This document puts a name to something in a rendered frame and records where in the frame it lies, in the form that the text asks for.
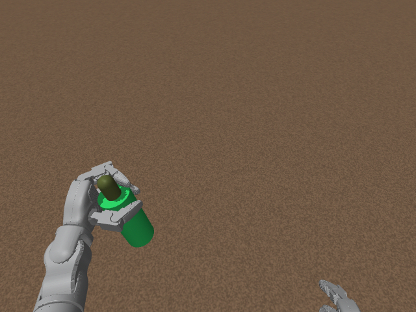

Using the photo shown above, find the left robot arm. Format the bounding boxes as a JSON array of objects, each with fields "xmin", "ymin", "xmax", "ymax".
[{"xmin": 33, "ymin": 224, "xmax": 94, "ymax": 312}]

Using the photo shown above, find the left robot hand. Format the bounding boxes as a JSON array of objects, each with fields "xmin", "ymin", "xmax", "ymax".
[{"xmin": 63, "ymin": 161, "xmax": 143, "ymax": 232}]

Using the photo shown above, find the right robot hand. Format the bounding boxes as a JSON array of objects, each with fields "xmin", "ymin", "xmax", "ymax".
[{"xmin": 318, "ymin": 279, "xmax": 361, "ymax": 312}]

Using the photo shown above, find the bottle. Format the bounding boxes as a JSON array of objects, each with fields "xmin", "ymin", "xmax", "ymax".
[{"xmin": 97, "ymin": 175, "xmax": 154, "ymax": 248}]

